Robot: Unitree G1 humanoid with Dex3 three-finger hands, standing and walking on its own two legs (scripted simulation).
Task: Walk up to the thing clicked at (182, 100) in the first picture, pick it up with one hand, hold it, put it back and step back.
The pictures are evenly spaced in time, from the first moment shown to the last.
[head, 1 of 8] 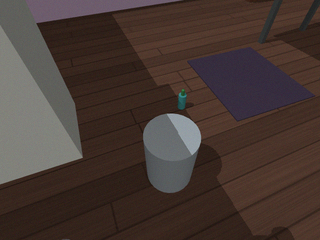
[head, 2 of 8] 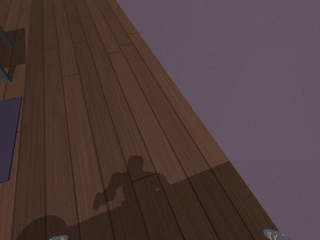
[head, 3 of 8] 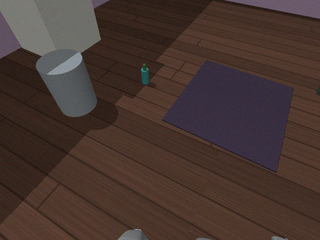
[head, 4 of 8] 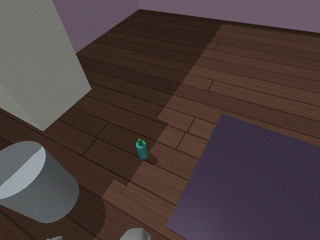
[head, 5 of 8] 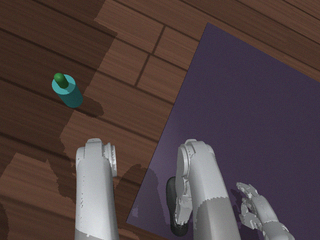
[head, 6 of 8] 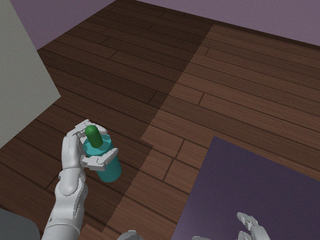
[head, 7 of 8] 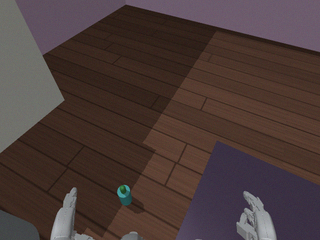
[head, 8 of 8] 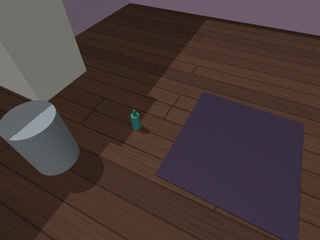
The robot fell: no
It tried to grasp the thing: yes
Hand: left
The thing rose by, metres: 0.64
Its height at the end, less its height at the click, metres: +0.00
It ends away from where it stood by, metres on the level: 0.04
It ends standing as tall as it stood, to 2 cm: yes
